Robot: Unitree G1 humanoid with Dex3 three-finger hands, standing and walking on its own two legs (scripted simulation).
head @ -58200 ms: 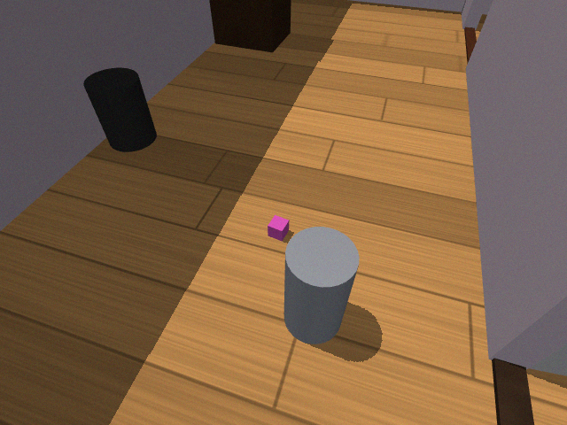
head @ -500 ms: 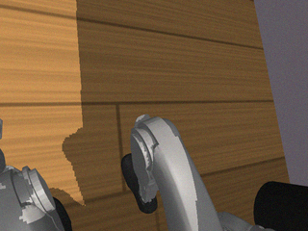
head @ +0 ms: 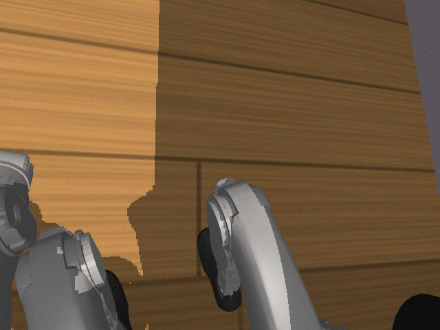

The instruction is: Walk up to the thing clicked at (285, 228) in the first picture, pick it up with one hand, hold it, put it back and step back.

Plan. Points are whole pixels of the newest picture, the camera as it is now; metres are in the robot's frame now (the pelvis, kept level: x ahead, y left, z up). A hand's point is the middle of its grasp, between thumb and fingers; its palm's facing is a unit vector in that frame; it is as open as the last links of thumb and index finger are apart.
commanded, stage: settle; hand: left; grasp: from above
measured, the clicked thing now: out of the picture +0.42 +0.31 -0.22
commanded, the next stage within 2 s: lift in 0.10 s
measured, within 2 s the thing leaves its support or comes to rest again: neither
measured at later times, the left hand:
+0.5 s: hand out of the picture +0.44 +0.28 -0.13, palm faces -0.05 -0.48 -0.88, open 6.2 cm
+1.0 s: hand out of the picture +0.38 +0.27 +0.03, palm faces -0.09 -0.46 -0.88, open 6.4 cm
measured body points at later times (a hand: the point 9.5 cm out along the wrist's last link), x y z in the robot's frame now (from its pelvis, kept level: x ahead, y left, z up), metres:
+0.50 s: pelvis +0.01 +0.00 +0.03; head +0.25 +0.04 +0.40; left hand +0.44 +0.30 -0.08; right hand +0.02 -0.28 -0.08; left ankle +0.08 +0.14 -0.30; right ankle +0.12 -0.12 -0.30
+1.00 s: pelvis +0.01 -0.01 +0.14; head +0.18 +0.00 +0.56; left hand +0.38 +0.29 +0.08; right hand +0.14 -0.27 +0.00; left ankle +0.08 +0.14 -0.30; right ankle +0.12 -0.12 -0.30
